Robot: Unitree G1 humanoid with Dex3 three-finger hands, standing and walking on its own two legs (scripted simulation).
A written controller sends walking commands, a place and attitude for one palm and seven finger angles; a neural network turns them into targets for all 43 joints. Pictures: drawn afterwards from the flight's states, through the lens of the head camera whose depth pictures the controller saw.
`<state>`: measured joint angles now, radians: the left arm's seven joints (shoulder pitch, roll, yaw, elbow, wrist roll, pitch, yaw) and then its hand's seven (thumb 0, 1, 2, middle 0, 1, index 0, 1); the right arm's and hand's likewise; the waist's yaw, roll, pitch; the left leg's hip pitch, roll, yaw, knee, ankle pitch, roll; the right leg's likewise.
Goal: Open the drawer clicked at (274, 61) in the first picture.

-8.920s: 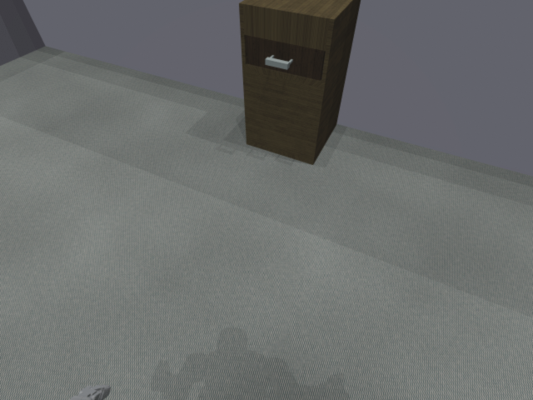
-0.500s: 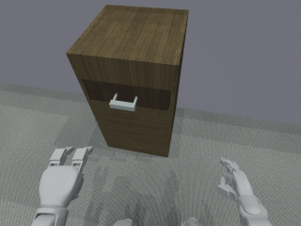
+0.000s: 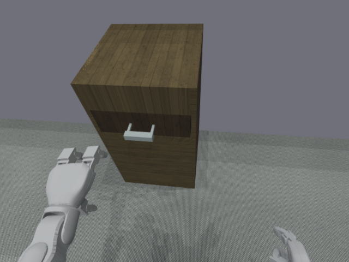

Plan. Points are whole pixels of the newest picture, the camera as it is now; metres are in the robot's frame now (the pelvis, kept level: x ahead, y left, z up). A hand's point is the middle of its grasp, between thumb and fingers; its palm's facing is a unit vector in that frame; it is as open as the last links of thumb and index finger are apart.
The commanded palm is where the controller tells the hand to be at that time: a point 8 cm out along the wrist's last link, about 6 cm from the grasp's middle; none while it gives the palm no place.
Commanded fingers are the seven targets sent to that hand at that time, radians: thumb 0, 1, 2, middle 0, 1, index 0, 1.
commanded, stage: raise the hand with hooked fingers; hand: left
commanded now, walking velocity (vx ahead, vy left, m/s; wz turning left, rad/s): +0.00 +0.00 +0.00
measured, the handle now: (140, 131) +0.59 +0.22 -0.17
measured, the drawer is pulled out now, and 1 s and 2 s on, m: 0.00 0.00 0.00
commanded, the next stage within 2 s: move the hooked fingers above the handle in 0.82 s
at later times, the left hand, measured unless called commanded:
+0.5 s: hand (80, 149) +0.32 +0.24 +0.10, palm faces +0.04 -0.05 -1.00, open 13.8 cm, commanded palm +0.29 +0.24 +0.15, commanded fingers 0.00 -0.50 0.30 -0.30 -1.20 -0.30 -1.20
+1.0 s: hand (81, 152) +0.31 +0.24 +0.09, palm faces +0.04 -0.06 -1.00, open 13.8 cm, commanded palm +0.30 +0.25 +0.14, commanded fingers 0.00 -0.50 0.30 -0.30 -1.20 -0.30 -1.20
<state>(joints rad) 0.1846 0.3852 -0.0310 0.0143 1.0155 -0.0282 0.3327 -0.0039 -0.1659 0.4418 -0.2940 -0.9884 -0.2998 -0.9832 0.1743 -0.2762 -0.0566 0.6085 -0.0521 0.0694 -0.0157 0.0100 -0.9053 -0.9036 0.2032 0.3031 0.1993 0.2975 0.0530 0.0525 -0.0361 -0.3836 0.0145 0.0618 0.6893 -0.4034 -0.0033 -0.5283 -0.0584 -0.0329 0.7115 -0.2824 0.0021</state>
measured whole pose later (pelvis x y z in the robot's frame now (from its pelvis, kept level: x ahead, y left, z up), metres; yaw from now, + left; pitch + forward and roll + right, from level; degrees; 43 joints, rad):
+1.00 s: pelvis +0.01 +0.00 +0.02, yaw +1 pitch +3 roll +1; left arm -0.10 0.45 -0.05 0.13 0.96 -0.05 0.12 0.00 -0.49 0.30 -0.32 -1.21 -0.32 -1.20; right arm 0.14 -0.25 -0.02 0.62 -0.01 0.11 -0.02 0.01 -0.91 -0.90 0.20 0.30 0.20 0.30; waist 0.09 0.07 -0.01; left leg -0.23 0.00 0.05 0.47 -0.30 0.00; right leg -0.37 -0.06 -0.05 0.51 -0.20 0.01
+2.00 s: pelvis -0.02 +0.01 -0.05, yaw +1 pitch +24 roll +0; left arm -0.81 0.49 0.00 1.10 1.15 -0.18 0.40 0.00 -0.49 0.30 -0.32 -1.20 -0.32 -1.20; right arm 0.31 -0.27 -0.07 0.72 -0.06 0.08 -0.01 0.00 -0.90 -0.90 0.21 0.30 0.20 0.30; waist -0.12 0.03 -0.15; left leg -0.93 0.02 0.04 1.00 -0.48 0.01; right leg -1.04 -0.06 -0.04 0.94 -0.32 0.01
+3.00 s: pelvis -0.03 +0.01 -0.11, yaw +0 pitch +34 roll -2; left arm -1.10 0.61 0.01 1.20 1.17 -0.07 0.34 0.00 -0.49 0.30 -0.31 -1.20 -0.33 -1.20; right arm 0.31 -0.27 0.00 0.67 -0.07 0.07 0.01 0.00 -0.90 -0.90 0.21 0.30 0.20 0.30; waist -0.23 0.07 -0.15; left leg -1.31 0.05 0.00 1.32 -0.59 0.01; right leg -1.40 -0.05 -0.07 1.20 -0.39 0.00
